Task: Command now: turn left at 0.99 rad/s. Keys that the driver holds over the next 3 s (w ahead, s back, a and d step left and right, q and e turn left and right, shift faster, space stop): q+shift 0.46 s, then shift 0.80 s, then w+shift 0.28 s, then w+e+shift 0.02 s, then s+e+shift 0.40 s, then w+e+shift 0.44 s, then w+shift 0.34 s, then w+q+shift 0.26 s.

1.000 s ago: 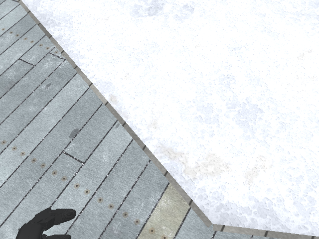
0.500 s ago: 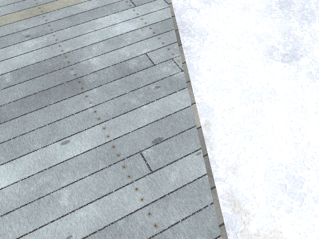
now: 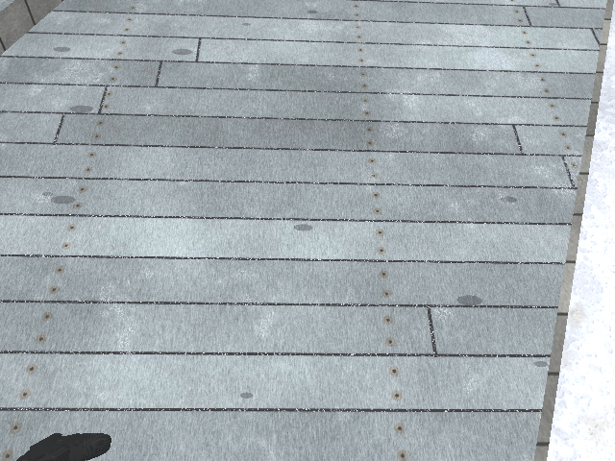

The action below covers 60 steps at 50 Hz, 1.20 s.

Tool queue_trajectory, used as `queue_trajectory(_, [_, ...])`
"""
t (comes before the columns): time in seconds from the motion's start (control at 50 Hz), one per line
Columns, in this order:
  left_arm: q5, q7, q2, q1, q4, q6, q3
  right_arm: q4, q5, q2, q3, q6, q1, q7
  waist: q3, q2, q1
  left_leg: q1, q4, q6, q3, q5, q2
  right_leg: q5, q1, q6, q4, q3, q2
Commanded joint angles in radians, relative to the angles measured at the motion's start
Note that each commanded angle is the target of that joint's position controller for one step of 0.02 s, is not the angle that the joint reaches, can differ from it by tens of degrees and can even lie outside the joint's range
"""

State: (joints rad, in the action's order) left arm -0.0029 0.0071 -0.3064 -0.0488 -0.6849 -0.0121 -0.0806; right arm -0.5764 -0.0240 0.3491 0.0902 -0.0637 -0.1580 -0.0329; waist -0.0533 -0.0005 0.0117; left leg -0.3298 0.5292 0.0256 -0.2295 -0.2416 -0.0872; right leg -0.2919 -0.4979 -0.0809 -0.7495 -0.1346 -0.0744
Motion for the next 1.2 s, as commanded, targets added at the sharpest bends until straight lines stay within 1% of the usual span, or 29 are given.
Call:
queue_trajectory(0.02, [0.007,-0.007,-0.095,0.014,0.072,-0.022,-0.026,0.080,-0.001,0.177,0.053,0.010,0.039,-0.002,0.170,-0.197,-0.003,0.158,-0.083,0.152,-0.317,0.333,0.213,-0.005,0.045,0.013,0.106,-0.007,-0.024])
queue_trajectory(0.08, [0.010,-0.009,-0.115,-0.054,0.050,-0.035,-0.041,0.092,-0.011,0.160,0.048,0.008,0.082,-0.001,0.167,-0.201,-0.041,0.107,-0.030,0.105,-0.349,0.244,0.155,0.125,0.225,0.042,0.351,0.009,0.003])
queue_trajectory(0.1, [0.003,-0.005,-0.148,-0.078,0.045,-0.032,-0.051,0.095,-0.011,0.118,0.034,0.008,0.056,0.000,0.197,-0.132,-0.033,0.027,0.057,0.065,-0.307,0.050,0.107,0.199,0.364,0.082,0.411,-0.055,0.117])
queue_trajectory(0.12, [-0.013,0.004,-0.208,-0.025,0.068,-0.020,-0.056,0.089,0.000,0.047,0.014,0.009,-0.038,0.006,0.209,0.148,0.044,-0.144,0.268,0.008,-0.118,-0.336,-0.037,0.342,0.486,0.196,0.431,-0.286,0.334])
queue_trajectory(0.14, [-0.044,0.000,-0.189,-0.044,0.063,-0.021,-0.054,0.096,0.001,0.131,0.038,0.019,-0.049,0.008,0.168,0.264,0.041,-0.268,0.482,-0.044,-0.015,-0.419,-0.033,0.387,0.429,0.328,0.460,-0.455,0.460])
queue_trajectory(0.16, [-0.037,0.006,-0.135,-0.013,0.084,-0.023,-0.039,0.071,0.002,0.200,0.059,0.021,-0.057,0.011,0.141,0.187,0.036,-0.289,0.606,-0.072,0.013,-0.349,0.036,0.339,0.400,0.344,0.455,-0.371,0.449])
queue_trajectory(0.2, [-0.014,0.027,-0.080,0.035,0.098,-0.007,-0.023,0.037,0.000,0.180,0.062,0.007,-0.058,0.011,0.096,0.105,0.029,-0.309,0.705,-0.101,0.063,-0.213,0.075,0.195,0.360,0.278,0.445,-0.171,0.329])
queue_trajectory(0.22, [-0.007,0.037,-0.080,0.039,0.098,-0.002,-0.019,0.040,-0.004,0.152,0.054,0.001,-0.059,0.016,0.077,0.108,0.018,-0.331,0.742,-0.115,0.091,-0.176,0.090,0.221,0.353,0.280,0.450,-0.115,0.316])
queue_trajectory(0.3, [-0.024,0.049,-0.115,-0.055,0.076,0.012,-0.027,0.085,-0.011,0.083,0.026,0.007,0.027,0.026,0.093,0.131,-0.053,-0.374,0.614,-0.143,0.185,-0.130,0.157,0.324,0.454,0.306,0.470,0.015,0.329])
queue_trajectory(0.42, [-0.013,0.018,-0.172,-0.031,0.064,0.017,-0.051,0.086,0.005,0.053,0.014,0.004,0.011,0.041,0.138,0.150,-0.043,-0.187,0.355,-0.118,0.266,-0.106,0.185,0.407,0.431,0.290,0.451,0.177,0.377])
queue_trajectory(0.48, [0.014,-0.003,-0.180,-0.039,0.047,0.009,-0.059,0.086,0.004,0.060,0.021,-0.014,0.004,0.048,0.137,0.157,-0.033,-0.085,0.208,-0.076,0.303,-0.104,0.161,0.435,0.420,0.256,0.396,0.218,0.402])
queue_trajectory(0.52, [0.042,-0.011,-0.168,-0.034,0.029,0.007,-0.055,0.066,0.007,0.055,0.030,-0.018,-0.061,0.048,0.149,0.131,0.019,0.064,-0.014,-0.021,0.323,0.005,0.115,0.414,0.386,0.196,0.281,0.258,0.384])
queue_trajectory(0.54, [0.040,-0.018,-0.123,-0.093,0.003,0.005,-0.042,0.041,0.014,0.103,0.050,-0.016,-0.131,0.037,0.167,0.032,0.039,0.236,-0.128,0.021,0.267,0.184,0.110,0.317,0.280,0.125,0.145,0.311,0.329])
queue_trajectory(0.56, [-0.012,-0.025,-0.058,-0.084,0.044,0.003,-0.016,0.044,0.017,0.234,0.080,-0.005,-0.198,0.018,0.183,-0.283,0.032,0.473,-0.126,0.126,-0.091,0.668,0.373,-0.236,-0.052,0.025,-0.188,0.368,0.210])
queue_trajectory(0.58, [-0.021,-0.013,-0.068,-0.035,0.077,0.006,-0.015,0.081,0.052,0.255,0.070,0.021,-0.130,0.020,0.243,-0.305,0.036,0.395,-0.122,0.327,-0.260,0.717,0.524,-0.405,-0.200,-0.014,-0.415,0.211,0.125])
queue_trajectory(0.6, [0.002,-0.002,-0.123,0.017,0.069,0.014,-0.027,0.077,0.056,0.187,0.051,0.042,-0.126,0.030,0.247,-0.179,0.082,0.360,-0.141,0.321,-0.164,0.646,0.473,-0.354,-0.193,-0.003,-0.495,0.139,0.143])
queue_trajectory(0.62, [0.014,0.005,-0.114,0.020,0.069,0.018,-0.026,0.055,0.046,0.153,0.036,0.055,-0.097,0.027,0.198,-0.162,0.052,0.314,-0.144,0.266,-0.082,0.558,0.413,-0.277,-0.193,0.015,-0.479,0.121,0.153])
queue_trajectory(0.64, [0.007,0.016,-0.111,-0.003,0.047,0.022,-0.027,0.051,0.030,0.121,0.026,0.057,-0.052,0.022,0.180,-0.118,0.029,0.295,-0.146,0.216,-0.037,0.483,0.365,-0.204,-0.182,0.017,-0.440,0.107,0.166])
queue_trajectory(0.66, [0.000,0.020,-0.121,-0.025,0.039,0.028,-0.030,0.051,0.020,0.104,0.015,0.056,-0.009,0.017,0.164,-0.131,0.005,0.249,-0.151,0.199,-0.006,0.503,0.346,-0.143,-0.143,0.010,-0.426,0.113,0.158])
queue_trajectory(0.68, [-0.001,0.018,-0.120,-0.047,0.027,0.030,-0.030,0.052,0.025,0.090,0.004,0.058,0.007,0.011,0.170,-0.142,-0.010,0.224,-0.154,0.197,0.018,0.560,0.330,-0.098,-0.096,0.002,-0.438,0.118,0.145])
queue_trajectory(0.78, [0.005,0.014,-0.063,-0.056,0.019,0.039,-0.003,0.021,0.036,0.066,-0.011,0.061,0.032,0.005,0.158,-0.133,-0.011,0.208,-0.165,0.190,0.055,0.473,0.294,-0.039,0.020,-0.011,-0.170,0.115,0.138])
queue_trajectory(0.88, [0.007,0.010,-0.070,-0.045,0.024,0.040,0.001,-0.025,0.040,0.068,-0.017,0.056,0.025,0.021,0.108,-0.147,0.015,0.140,-0.164,0.212,-0.010,0.331,0.305,-0.085,0.142,0.010,0.039,0.126,0.126])
queue_trajectory(0.92, [0.004,0.006,-0.053,-0.072,0.013,0.032,0.007,-0.042,0.032,0.041,-0.030,0.057,0.049,0.025,0.103,-0.125,-0.015,0.116,-0.139,0.186,-0.019,0.288,0.284,0.008,0.226,0.030,0.201,0.136,0.116])
queue_trajectory(0.94, [-0.008,0.003,-0.044,-0.092,0.006,0.024,0.013,-0.059,0.027,0.021,-0.039,0.059,0.037,0.026,0.102,-0.094,-0.036,0.087,-0.135,0.147,-0.011,0.230,0.260,0.172,0.313,0.045,0.344,0.130,0.120])
queue_trajectory(0.96, [-0.022,0.005,-0.073,-0.106,0.003,0.018,0.011,-0.074,0.040,-0.003,-0.047,0.068,0.000,0.026,0.129,-0.042,-0.022,0.053,-0.117,0.094,0.007,0.133,0.215,0.355,0.413,0.063,0.361,0.065,0.177])
queue_trajectory(0.98, [-0.021,0.008,-0.147,-0.084,0.008,0.015,-0.003,-0.081,0.053,0.005,-0.043,0.078,-0.061,0.032,0.138,0.091,0.042,0.024,-0.097,0.048,0.069,0.032,0.141,0.471,0.438,0.112,0.299,0.030,0.236])
queue_trajectory(1.0, [-0.008,0.002,-0.103,-0.046,0.002,0.014,0.004,-0.096,0.057,-0.008,-0.048,0.078,-0.060,0.030,0.150,0.146,0.043,0.104,-0.120,0.009,0.120,-0.003,0.109,0.295,0.345,0.154,0.306,0.027,0.233])
queue_trajectory(1.02, [-0.008,-0.005,-0.064,-0.037,0.014,0.011,0.015,-0.107,0.052,0.037,-0.038,0.074,-0.008,0.028,0.105,0.088,0.001,0.106,-0.105,0.003,0.120,-0.003,0.105,0.203,0.306,0.140,0.323,0.048,0.200])
queue_trajectory(1.2, [-0.006,-0.001,-0.060,-0.081,-0.042,-0.015,0.030,-0.172,0.039,-0.001,-0.032,0.046,-0.017,0.008,0.085,0.029,-0.015,0.152,-0.109,-0.002,0.115,0.163,0.112,0.236,0.312,0.109,0.314,0.086,0.168])
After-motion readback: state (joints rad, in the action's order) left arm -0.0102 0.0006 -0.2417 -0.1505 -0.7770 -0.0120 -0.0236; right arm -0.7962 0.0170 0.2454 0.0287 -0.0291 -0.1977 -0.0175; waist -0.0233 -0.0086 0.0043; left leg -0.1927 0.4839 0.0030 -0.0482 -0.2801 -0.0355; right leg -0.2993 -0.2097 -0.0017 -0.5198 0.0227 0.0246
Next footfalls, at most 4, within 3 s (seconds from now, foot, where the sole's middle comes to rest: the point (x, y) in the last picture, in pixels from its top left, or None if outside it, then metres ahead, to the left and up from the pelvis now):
0.10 right None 0.10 -0.13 -0.78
0.54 left None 0.00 0.13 -0.78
0.96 right None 0.15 -0.05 -0.78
1.62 left None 0.08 0.28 -0.78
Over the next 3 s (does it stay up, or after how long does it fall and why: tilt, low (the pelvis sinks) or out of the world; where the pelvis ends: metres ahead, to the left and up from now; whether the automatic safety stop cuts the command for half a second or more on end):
stays up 0.61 0.11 0.00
